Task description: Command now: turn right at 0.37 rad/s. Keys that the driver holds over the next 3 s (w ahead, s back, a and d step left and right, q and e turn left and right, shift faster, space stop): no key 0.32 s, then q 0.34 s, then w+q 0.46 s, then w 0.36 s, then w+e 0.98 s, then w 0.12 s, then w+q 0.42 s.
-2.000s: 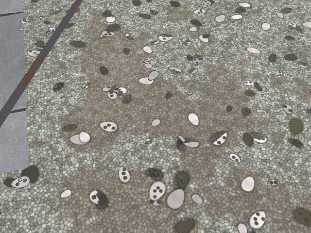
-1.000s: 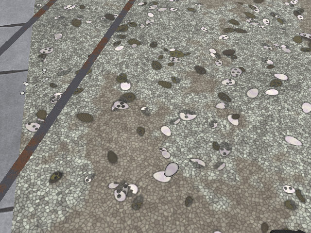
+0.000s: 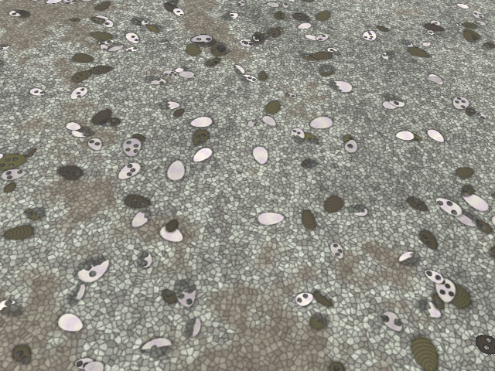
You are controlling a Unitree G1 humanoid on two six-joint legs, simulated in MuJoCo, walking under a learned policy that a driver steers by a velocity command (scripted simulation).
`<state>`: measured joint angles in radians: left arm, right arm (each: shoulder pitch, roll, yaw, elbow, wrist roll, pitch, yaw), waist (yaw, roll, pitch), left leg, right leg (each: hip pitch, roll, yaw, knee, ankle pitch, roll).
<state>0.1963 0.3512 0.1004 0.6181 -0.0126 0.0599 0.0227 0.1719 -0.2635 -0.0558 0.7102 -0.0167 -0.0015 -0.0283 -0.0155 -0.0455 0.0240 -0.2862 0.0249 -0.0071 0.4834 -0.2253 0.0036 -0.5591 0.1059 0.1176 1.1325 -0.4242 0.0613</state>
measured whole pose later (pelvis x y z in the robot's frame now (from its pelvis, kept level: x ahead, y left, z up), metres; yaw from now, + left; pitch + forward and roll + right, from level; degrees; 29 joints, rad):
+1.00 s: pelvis +0.06 +0.03 +0.01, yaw +16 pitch +2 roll -4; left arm 0.11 0.32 0.10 0.71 0.00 -0.07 0.01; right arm 0.40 -0.26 -0.04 0.72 0.01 -0.04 -0.02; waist -0.05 -0.03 0.00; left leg -0.11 -0.05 -0.13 0.30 -0.22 0.09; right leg -0.59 -0.03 0.10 0.78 -0.07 0.05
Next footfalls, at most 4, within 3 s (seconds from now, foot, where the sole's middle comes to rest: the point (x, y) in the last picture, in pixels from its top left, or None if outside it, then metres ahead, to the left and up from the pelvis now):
0.20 right None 0.02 -0.14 -0.78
1.24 right None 0.37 -0.03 -0.78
1.70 left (114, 347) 0.54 0.33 -0.78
2.22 right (193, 241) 0.87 0.14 -0.78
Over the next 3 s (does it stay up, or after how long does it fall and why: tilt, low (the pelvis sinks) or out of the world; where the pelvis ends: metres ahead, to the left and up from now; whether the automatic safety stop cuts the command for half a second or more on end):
stays up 1.14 0.25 0.01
